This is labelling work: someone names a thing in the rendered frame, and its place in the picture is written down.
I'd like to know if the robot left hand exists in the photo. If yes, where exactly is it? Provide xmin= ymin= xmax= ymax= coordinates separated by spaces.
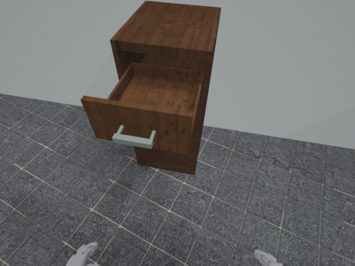
xmin=66 ymin=242 xmax=98 ymax=266

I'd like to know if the cabinet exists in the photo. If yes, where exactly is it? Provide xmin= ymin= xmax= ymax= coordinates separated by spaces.
xmin=110 ymin=1 xmax=221 ymax=175

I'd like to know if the drawer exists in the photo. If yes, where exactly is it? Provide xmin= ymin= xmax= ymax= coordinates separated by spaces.
xmin=81 ymin=63 xmax=205 ymax=154

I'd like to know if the robot right hand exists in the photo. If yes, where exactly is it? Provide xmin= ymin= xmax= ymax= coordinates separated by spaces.
xmin=254 ymin=250 xmax=283 ymax=266

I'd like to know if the handle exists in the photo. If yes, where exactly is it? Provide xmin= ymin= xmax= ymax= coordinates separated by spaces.
xmin=112 ymin=125 xmax=156 ymax=149

